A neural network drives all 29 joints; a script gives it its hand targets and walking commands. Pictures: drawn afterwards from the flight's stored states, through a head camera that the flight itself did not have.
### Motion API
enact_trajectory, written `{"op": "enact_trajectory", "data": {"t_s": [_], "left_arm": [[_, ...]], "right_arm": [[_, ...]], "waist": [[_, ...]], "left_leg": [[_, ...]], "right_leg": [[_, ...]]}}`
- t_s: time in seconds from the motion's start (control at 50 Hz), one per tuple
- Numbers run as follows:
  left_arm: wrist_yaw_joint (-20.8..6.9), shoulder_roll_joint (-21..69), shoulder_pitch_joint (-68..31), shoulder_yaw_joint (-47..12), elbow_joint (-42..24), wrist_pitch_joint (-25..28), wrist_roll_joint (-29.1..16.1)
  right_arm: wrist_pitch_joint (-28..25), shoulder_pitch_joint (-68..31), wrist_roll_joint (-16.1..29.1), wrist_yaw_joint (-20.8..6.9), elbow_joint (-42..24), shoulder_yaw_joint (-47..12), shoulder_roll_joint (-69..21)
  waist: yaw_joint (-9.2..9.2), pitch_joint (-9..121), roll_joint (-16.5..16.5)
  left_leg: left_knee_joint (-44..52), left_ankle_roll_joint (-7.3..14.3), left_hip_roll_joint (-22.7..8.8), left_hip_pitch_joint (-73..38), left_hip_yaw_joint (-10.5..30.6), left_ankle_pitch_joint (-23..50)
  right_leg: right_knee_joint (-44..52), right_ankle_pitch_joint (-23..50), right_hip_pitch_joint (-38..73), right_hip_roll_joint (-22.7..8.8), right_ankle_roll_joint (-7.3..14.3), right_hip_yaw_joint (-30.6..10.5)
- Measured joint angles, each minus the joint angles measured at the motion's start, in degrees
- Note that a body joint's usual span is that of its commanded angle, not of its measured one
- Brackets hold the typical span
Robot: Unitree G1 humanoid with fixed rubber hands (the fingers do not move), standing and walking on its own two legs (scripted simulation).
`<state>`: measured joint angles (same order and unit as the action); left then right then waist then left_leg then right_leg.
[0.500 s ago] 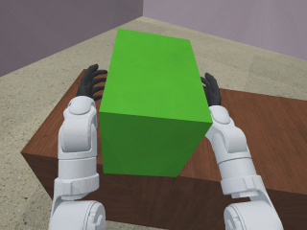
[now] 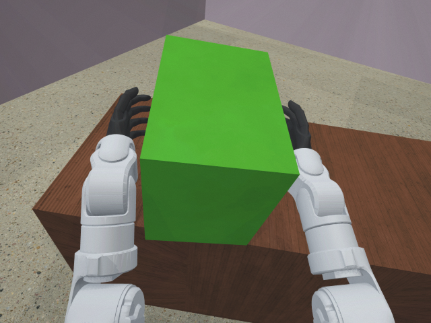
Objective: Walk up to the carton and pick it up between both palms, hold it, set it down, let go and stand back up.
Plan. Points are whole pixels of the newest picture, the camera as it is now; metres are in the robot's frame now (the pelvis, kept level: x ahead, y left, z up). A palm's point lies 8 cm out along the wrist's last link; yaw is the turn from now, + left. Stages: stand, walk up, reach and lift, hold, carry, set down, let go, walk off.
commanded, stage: hold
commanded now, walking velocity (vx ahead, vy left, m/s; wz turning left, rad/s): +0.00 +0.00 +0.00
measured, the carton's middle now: (207, 143) +0.41 +0.01 +0.14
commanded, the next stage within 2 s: none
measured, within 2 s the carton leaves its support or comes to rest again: neither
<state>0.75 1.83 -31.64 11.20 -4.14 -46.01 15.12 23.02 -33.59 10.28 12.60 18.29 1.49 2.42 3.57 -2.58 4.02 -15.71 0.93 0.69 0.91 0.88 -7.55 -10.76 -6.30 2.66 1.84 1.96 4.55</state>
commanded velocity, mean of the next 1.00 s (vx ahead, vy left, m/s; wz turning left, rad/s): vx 0.00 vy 0.00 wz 0.00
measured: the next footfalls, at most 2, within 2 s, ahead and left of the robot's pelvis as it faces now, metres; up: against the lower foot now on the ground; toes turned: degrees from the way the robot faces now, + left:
none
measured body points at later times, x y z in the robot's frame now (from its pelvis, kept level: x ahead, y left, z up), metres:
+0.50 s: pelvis -0.01 +0.01 +0.00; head -0.04 +0.04 +0.45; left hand +0.36 +0.17 +0.20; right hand +0.37 -0.13 +0.19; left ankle +0.02 +0.11 -0.75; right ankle +0.01 -0.09 -0.75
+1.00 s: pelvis +0.00 -0.01 +0.00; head +0.00 +0.02 +0.45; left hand +0.37 +0.15 +0.17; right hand +0.39 -0.14 +0.15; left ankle +0.02 +0.11 -0.75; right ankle +0.01 -0.09 -0.75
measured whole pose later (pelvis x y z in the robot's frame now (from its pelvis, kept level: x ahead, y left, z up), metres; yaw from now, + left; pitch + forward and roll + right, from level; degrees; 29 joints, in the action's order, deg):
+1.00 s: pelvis +0.00 -0.01 +0.00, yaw +1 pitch -6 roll +0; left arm 0.9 1.5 -30.0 10.5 -2.3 -44.3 14.8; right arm 21.1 -33.5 7.8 11.7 21.7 2.7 1.2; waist 2.8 -5.0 3.3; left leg -14.1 0.5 0.6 1.4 0.7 -6.6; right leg -11.0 -6.7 1.6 1.6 2.3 5.5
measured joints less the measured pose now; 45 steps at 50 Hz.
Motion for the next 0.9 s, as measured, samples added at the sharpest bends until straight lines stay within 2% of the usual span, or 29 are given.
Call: {"op": "enact_trajectory", "data": {"t_s": [0.06, 0.18, 0.24, 0.36, 0.46, 0.54, 0.66, 0.78, 0.9], "left_arm": [[-0.53, 0.31, -0.17, 0.18, 0.07, -0.16, 0.79], [-2.41, 0.76, 1.50, 0.87, -4.24, -2.34, 1.85], [-2.78, 0.70, 1.06, 1.11, -5.04, -2.43, 2.15], [-2.93, 0.85, -3.80, 2.38, 0.78, -3.13, 3.90], [-2.77, 0.59, -5.39, 2.68, 3.93, -3.08, 4.39], [-2.49, 0.46, -4.17, 1.94, 2.50, -2.09, 3.77], [-2.59, 1.37, -0.85, 1.15, -2.56, -1.32, 3.17], [-3.69, 2.47, 0.41, 1.72, -4.28, -2.66, 4.13], [-1.39, 0.26, 0.73, 0.15, 2.25, 3.70, 1.04]], "right_arm": [[0.03, 0.18, 0.00, 0.03, 0.11, 0.02, 0.03], [1.56, 1.46, 2.54, 2.04, -3.07, -2.12, 0.60], [1.61, 0.86, 2.65, 2.17, -3.61, -1.89, 0.49], [2.14, -3.13, 1.01, 0.11, 2.06, 1.81, -0.46], [2.24, -5.00, -0.20, -0.94, 5.18, 3.87, -1.10], [1.82, -3.90, -0.86, -1.08, 3.06, 3.65, -1.29], [1.41, -0.48, 0.74, 0.47, -2.55, 0.48, 0.17], [1.57, 0.68, 2.27, 1.24, -2.56, -1.26, 0.92], [-3.24, 0.23, -4.25, -1.30, 2.73, 1.38, -1.26]], "waist": [[-0.14, -0.61, -0.08], [0.35, -0.47, -0.15], [0.26, -0.08, -0.16], [-0.71, 0.07, 0.10], [-0.44, -0.76, 0.04], [0.13, -1.29, -0.13], [0.87, 0.02, -0.24], [0.25, 0.27, -0.07], [-1.01, 0.18, -0.11]], "left_leg": [[0.30, 0.05, -0.01, -0.52, -0.05, 0.12], [1.16, 0.24, 0.19, -1.02, 0.32, 0.76], [1.11, 0.32, 0.30, -1.18, 0.31, 0.88], [1.03, 0.44, 0.44, -1.58, -0.29, 1.07], [0.69, 0.51, 0.48, -0.57, -0.33, 1.26], [0.52, 0.49, 0.35, 0.40, -0.22, 1.21], [0.77, 0.31, 0.11, 0.19, -0.20, 0.60], [1.78, 0.21, 0.08, -2.97, -0.44, 0.21], [0.77, -0.02, 0.32, -0.68, -0.53, 0.04]], "right_leg": [[0.55, 0.22, 0.64, 0.02, 0.00, -0.04], [2.54, 1.35, 1.81, -0.08, -0.24, 0.31], [2.49, 1.45, 1.97, -0.20, -0.31, 0.32], [0.88, 1.00, 1.55, -0.50, -0.39, 0.00], [0.31, 0.94, 0.55, -0.65, -0.41, 0.30], [0.98, 1.24, 0.02, -0.51, -0.32, 0.50], [2.65, 1.41, 0.87, -0.19, -0.30, 0.45], [3.00, 0.80, 3.62, -0.16, -0.25, 0.15], [-2.58, -1.94, -0.72, -0.75, -0.29, 0.50]]}}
